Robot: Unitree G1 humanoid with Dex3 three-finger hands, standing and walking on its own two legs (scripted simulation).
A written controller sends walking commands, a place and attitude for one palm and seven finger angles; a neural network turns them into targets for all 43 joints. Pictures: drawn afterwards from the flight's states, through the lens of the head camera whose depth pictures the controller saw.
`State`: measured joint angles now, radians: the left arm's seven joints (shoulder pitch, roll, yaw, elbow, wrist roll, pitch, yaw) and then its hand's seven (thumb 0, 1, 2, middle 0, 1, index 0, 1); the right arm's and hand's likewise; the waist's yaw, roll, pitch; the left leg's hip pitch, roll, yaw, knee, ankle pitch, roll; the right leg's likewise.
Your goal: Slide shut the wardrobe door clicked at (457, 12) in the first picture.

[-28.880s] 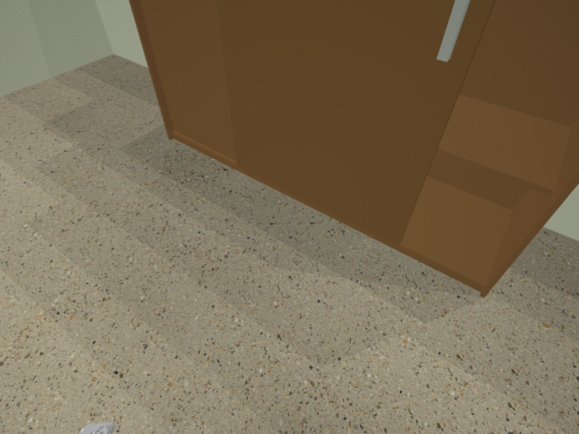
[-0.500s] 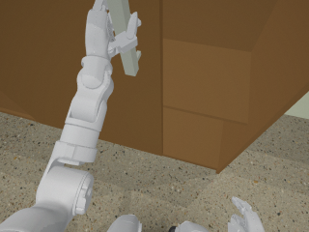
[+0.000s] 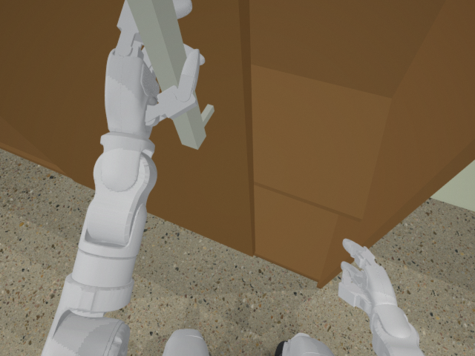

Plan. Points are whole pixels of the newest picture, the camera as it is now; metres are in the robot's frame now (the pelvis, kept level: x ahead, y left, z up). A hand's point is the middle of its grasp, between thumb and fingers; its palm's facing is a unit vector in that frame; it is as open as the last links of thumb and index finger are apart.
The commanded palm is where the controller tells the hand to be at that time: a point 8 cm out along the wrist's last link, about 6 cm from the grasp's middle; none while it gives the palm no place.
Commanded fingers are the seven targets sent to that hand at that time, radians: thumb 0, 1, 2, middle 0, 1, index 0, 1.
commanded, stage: step sideways, sliding the door along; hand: left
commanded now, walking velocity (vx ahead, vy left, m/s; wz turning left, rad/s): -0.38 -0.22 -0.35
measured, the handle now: (180, 45) +0.41 +0.14 +0.26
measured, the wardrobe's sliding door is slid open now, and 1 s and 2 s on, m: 0.27 0.02 0.00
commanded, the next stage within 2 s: stop walking and hold the door there in 1.34 s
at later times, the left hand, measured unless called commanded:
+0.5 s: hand (327, 130) +0.33 -0.03 +0.23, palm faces -0.24 -0.97 -0.02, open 7.2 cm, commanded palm +0.32 +0.00 +0.23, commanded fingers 0.00 0.90 0.90 -0.45 -1.40 -0.45 -1.40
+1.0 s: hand (421, 154) +0.31 -0.11 +0.24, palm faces -0.15 -0.99 -0.06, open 6.7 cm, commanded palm +0.30 -0.09 +0.24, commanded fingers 0.00 0.90 0.90 -0.45 -1.40 -0.45 -1.40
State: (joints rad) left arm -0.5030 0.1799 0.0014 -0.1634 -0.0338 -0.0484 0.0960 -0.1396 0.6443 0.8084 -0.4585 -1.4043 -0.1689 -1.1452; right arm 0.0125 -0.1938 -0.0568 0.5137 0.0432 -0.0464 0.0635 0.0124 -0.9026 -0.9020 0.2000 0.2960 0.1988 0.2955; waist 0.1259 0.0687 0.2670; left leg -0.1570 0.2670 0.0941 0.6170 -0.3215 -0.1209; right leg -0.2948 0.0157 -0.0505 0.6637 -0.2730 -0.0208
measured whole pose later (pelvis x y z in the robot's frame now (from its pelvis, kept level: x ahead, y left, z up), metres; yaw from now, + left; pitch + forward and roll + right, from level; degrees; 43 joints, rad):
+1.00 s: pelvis -0.08 -0.14 +0.01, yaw -16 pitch -3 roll +0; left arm -0.44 0.21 0.09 -0.10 -0.06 -0.06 0.12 -0.09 0.64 0.84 -0.47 -1.40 -0.20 -1.36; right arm 0.10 -0.18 -0.05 0.60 0.03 -0.01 0.03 0.01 -0.90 -0.90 0.20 0.30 0.20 0.30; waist 0.02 -0.02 0.17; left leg -0.19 0.19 0.08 0.55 -0.30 -0.12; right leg -0.32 0.07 -0.05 0.67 -0.28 -0.02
